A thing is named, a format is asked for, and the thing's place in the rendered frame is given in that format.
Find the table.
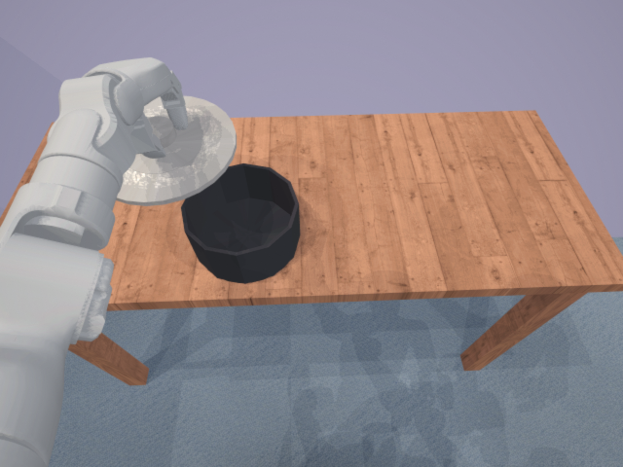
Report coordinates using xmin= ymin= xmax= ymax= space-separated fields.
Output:
xmin=0 ymin=110 xmax=623 ymax=385

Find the left robot upper arm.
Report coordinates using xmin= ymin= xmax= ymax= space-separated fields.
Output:
xmin=0 ymin=233 xmax=114 ymax=467

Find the left robot forearm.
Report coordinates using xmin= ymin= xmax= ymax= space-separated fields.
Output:
xmin=0 ymin=67 xmax=144 ymax=254

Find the lid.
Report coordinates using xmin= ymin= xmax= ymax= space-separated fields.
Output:
xmin=116 ymin=96 xmax=237 ymax=206

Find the pot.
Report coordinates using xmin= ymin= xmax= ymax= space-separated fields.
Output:
xmin=181 ymin=163 xmax=300 ymax=284

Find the left robot hand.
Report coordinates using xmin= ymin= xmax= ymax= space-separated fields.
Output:
xmin=89 ymin=57 xmax=188 ymax=159

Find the knob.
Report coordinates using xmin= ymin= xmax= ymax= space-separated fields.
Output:
xmin=148 ymin=116 xmax=177 ymax=148

